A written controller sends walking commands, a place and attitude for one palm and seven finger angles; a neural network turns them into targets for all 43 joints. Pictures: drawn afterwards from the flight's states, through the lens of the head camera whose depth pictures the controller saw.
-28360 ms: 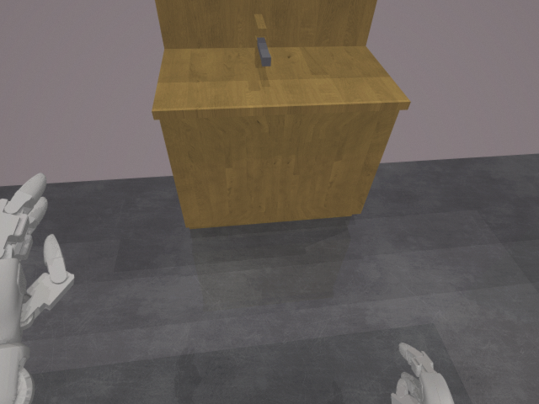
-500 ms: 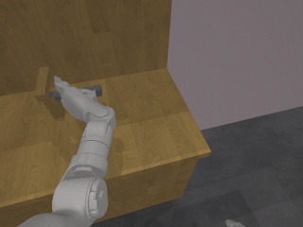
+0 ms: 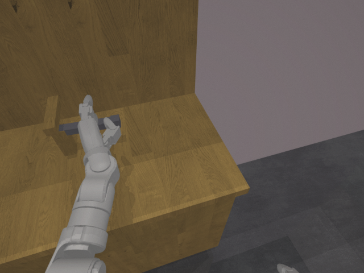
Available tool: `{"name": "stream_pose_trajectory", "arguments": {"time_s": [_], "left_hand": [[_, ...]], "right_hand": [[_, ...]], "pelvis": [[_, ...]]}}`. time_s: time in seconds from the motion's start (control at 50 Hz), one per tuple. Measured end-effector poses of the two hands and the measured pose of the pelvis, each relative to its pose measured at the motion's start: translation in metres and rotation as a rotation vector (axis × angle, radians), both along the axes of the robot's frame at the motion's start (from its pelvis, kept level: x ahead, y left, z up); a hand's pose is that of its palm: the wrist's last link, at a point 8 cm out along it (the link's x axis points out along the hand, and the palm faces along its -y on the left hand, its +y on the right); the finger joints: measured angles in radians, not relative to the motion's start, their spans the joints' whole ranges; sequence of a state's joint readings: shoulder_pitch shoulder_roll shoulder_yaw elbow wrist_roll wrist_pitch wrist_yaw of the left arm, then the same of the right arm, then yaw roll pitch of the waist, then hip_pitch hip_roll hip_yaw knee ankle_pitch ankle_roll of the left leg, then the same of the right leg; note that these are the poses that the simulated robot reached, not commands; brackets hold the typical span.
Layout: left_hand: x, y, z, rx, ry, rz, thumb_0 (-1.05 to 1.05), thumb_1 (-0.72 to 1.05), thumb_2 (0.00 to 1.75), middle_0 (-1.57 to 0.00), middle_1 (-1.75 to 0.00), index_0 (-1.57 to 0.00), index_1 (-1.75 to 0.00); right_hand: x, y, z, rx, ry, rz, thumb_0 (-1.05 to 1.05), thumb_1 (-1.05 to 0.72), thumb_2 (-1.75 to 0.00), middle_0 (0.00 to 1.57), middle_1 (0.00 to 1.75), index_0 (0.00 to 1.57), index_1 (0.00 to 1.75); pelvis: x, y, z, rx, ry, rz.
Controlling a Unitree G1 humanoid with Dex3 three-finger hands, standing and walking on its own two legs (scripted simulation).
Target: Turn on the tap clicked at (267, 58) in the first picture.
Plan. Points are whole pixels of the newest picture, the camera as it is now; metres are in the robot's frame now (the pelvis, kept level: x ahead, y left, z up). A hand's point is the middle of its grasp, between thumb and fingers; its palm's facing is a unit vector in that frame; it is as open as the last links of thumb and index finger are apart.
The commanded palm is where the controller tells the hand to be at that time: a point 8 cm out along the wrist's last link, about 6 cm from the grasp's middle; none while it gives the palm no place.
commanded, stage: draw the hand back beside the body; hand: left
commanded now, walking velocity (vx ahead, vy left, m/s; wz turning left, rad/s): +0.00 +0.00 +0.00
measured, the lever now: (115, 121) +0.52 +0.21 +0.03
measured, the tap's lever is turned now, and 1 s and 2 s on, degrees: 86 86 86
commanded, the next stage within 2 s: step back with the hand held close in 1.26 s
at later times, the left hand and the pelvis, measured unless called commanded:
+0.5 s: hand (70, 175) +0.27 +0.21 +0.14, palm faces +0.22 -0.95 -0.23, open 7.6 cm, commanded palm +0.23 +0.26 +0.15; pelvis -0.01 +0.02 +0.02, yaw +1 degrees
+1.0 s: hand (9, 211) +0.19 +0.26 +0.17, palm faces +0.39 -0.85 -0.35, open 7.4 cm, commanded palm +0.15 +0.30 +0.18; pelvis -0.01 +0.02 +0.01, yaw +2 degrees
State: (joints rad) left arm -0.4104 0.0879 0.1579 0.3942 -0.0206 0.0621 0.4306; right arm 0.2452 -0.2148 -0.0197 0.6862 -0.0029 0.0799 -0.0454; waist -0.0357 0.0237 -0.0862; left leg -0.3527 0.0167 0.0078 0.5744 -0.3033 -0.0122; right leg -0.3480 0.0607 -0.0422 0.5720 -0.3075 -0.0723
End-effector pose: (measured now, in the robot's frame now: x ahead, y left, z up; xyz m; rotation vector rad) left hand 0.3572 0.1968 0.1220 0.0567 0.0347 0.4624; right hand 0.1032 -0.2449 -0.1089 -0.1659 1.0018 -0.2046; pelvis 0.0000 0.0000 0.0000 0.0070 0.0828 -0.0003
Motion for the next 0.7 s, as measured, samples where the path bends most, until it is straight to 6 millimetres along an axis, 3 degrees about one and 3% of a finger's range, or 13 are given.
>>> {"name": "stream_pose_trajectory", "arguments": {"time_s": [0.1,0.2,0.3,0.44,0.7], "left_hand": [[-0.036,0.028,-0.008,0.094,0.043,-0.144,0.02,0.89,0.9,-0.16,-0.17,-0.17,-0.18],[-0.072,0.051,0.007,0.188,0.008,-0.199,0.02,0.89,0.9,-0.17,-0.19,-0.17,-0.19],[-0.094,0.053,0.022,0.213,-0.07,-0.234,0.02,0.89,0.9,-0.17,-0.2,-0.17,-0.21],[-0.113,0.054,0.022,0.201,-0.089,-0.265,0.02,0.89,0.9,-0.18,-0.22,-0.18,-0.23],[-0.16,0.085,0.04,0.269,-0.109,-0.174,0.02,0.89,0.9,-0.19,-0.26,-0.19,-0.27]], "right_hand": [[0.005,0.001,0.014,0.018,-0.074,-0.01,0.01,-0.91,-0.9,0.2,0.3,0.2,0.3],[0.02,0.008,0.022,0.008,-0.132,0.064,0.01,-0.91,-0.9,0.2,0.3,0.2,0.3],[0.043,0.023,0.03,0.014,-0.186,0.139,0.02,-0.91,-0.9,0.2,0.3,0.2,0.3],[0.068,0.047,0.047,0.039,-0.277,0.181,0.02,-0.9,-0.9,0.2,0.3,0.2,0.3],[0.07,0.06,0.043,0.04,-0.259,0.221,0.01,-0.9,-0.9,0.21,0.3,0.2,0.3]], "pelvis": [[0.0,0.002,0.007,-0.001,-0.081,-0.01],[-0.005,0.007,0.011,-0.006,-0.132,0.004],[-0.011,0.012,0.014,-0.005,-0.154,0.017],[-0.014,0.016,0.015,-0.007,-0.168,0.013],[-0.009,0.021,0.016,-0.01,-0.173,0.02]]}}
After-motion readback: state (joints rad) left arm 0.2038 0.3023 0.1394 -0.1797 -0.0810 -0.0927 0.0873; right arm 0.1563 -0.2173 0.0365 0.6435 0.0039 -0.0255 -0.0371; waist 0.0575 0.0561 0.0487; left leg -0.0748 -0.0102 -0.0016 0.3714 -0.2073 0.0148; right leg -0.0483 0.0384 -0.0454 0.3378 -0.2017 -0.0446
